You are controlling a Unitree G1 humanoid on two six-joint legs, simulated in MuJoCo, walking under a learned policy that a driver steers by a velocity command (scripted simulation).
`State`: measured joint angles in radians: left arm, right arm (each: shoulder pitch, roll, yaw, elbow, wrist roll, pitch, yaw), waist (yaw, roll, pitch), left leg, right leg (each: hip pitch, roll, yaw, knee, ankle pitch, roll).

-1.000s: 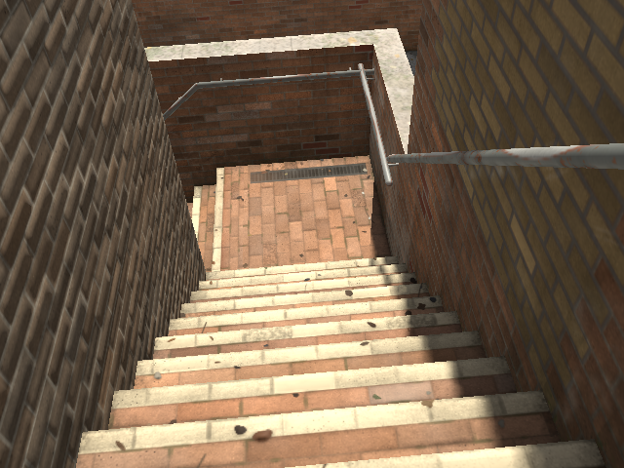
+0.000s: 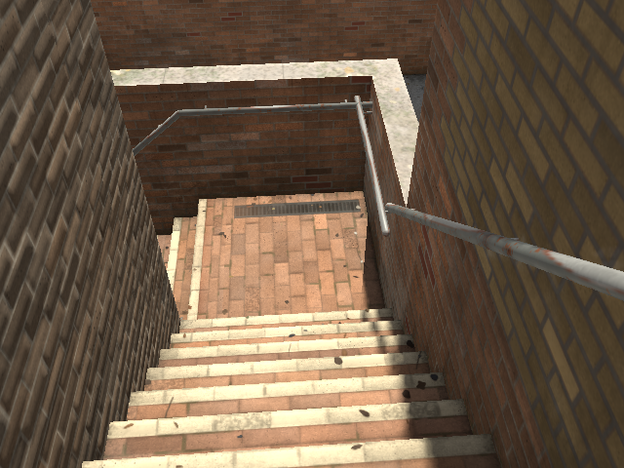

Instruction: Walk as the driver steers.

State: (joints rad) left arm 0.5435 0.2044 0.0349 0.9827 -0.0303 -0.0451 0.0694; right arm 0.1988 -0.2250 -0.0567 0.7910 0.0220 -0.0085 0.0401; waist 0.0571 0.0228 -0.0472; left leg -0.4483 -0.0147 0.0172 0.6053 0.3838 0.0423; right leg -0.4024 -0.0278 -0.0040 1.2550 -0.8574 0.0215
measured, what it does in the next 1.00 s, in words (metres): goes down: left foot 0.20 m lower, then right foot 0.20 m lower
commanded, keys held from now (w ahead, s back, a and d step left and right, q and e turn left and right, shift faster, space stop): w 0.22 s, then no key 0.20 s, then q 0.50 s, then w+q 0.08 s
